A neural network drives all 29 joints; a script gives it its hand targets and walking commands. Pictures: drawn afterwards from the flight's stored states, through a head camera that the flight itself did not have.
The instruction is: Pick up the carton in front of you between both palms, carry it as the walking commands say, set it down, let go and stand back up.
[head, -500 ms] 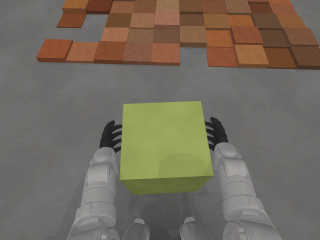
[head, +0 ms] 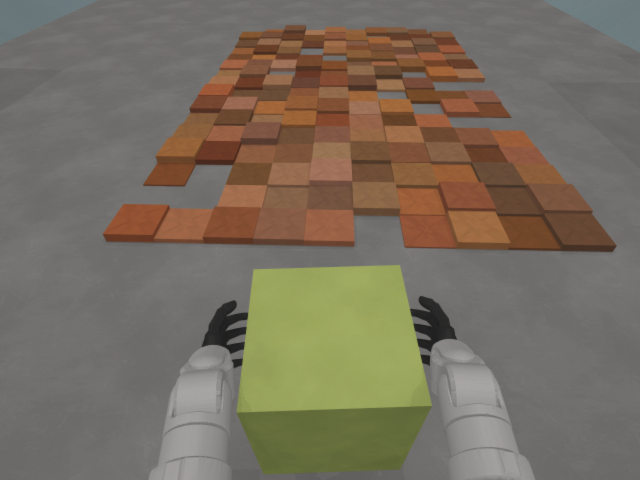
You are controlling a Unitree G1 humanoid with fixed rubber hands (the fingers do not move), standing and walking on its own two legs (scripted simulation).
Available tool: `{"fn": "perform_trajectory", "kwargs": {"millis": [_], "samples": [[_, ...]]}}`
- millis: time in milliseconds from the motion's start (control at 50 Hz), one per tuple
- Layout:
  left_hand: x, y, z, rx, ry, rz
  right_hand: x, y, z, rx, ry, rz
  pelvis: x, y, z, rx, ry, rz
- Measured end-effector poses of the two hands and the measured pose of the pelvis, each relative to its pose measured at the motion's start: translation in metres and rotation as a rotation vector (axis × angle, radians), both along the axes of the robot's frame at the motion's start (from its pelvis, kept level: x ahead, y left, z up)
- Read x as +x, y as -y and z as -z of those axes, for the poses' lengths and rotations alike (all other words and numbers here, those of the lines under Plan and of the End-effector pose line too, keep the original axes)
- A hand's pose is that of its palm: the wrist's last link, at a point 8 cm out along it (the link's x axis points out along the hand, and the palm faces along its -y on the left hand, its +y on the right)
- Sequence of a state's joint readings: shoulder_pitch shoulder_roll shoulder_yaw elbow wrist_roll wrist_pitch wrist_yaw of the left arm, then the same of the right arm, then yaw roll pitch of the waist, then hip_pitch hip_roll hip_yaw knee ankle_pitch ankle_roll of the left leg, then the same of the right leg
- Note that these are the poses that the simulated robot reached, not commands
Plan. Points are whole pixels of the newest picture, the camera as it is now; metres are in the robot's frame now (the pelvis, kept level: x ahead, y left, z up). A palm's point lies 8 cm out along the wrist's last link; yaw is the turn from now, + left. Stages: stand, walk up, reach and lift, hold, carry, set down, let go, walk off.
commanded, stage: reach and lift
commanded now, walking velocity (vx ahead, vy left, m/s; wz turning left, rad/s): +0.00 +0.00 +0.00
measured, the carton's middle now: (329, 373) +0.30 +0.00 -0.05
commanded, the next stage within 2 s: hold in 0.90 s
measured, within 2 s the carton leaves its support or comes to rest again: neither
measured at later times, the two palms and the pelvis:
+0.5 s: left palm (216, 351) +0.29 +0.15 +0.03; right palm (443, 345) +0.29 -0.15 +0.03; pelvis +0.00 +0.00 +0.00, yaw +0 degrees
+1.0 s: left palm (212, 345) +0.29 +0.15 +0.05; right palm (446, 339) +0.29 -0.15 +0.05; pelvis +0.01 +0.00 +0.01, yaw +0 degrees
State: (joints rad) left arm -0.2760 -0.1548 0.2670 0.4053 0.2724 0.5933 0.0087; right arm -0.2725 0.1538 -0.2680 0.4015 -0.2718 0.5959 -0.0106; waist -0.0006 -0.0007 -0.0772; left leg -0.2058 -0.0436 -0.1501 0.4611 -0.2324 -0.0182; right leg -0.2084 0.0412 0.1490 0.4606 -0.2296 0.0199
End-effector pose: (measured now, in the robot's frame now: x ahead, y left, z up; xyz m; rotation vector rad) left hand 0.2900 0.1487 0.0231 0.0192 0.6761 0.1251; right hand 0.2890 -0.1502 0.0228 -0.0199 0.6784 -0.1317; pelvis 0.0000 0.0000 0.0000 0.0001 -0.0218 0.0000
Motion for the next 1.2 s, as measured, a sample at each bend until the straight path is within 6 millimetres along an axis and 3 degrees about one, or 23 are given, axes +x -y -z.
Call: {"fn": "perform_trajectory", "kwargs": {"millis": [240,780,1080,1200], "samples": [[-0.004,0.0,-0.002,-0.006,-0.006,-0.01,-0.003,0.0,-0.002,0.006,-0.006,0.003,-0.012,0.0,0.001,0.0,0.035,-0.001],[0.003,0.0,-0.014,0.02,-0.007,0.009,0.004,0.0,-0.014,-0.019,-0.007,-0.014,0.007,0.001,-0.005,0.0,0.051,-0.002],[-0.003,-0.001,-0.034,0.015,0.03,0.004,-0.002,-0.001,-0.034,-0.016,0.03,-0.01,0.004,0.0,-0.007,0.0,0.084,0.0],[-0.007,-0.001,-0.033,0.013,0.007,0.001,-0.006,0.0,-0.032,-0.011,0.007,-0.008,-0.002,0.0,-0.006,0.0,0.1,0.0]]}}
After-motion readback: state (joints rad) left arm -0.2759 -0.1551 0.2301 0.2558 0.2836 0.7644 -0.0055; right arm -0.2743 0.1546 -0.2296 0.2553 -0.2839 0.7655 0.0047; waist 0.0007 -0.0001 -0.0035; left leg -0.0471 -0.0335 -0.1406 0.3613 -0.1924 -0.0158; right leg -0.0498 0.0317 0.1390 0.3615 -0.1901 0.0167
